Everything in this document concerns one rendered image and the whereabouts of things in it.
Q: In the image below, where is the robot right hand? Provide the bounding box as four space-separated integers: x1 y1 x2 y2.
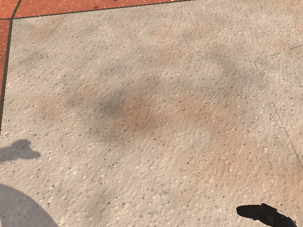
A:
236 203 297 227

